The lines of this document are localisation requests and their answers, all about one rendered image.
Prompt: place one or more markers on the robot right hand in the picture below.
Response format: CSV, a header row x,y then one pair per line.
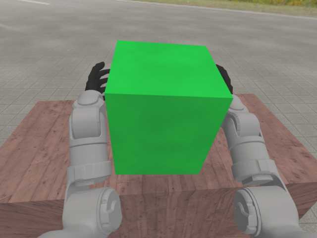
x,y
225,77

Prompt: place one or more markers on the robot right upper arm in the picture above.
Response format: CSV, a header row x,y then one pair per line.
x,y
267,212

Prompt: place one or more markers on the robot left upper arm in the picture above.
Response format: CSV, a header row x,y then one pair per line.
x,y
89,213

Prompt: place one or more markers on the pedestal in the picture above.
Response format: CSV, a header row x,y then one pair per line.
x,y
33,180

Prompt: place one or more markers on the robot right forearm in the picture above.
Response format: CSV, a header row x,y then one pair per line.
x,y
251,162

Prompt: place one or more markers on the carton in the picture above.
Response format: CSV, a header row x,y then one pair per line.
x,y
165,104

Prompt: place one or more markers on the robot left hand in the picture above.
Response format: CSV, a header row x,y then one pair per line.
x,y
94,82

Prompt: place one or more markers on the robot left forearm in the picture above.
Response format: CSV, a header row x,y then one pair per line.
x,y
87,142

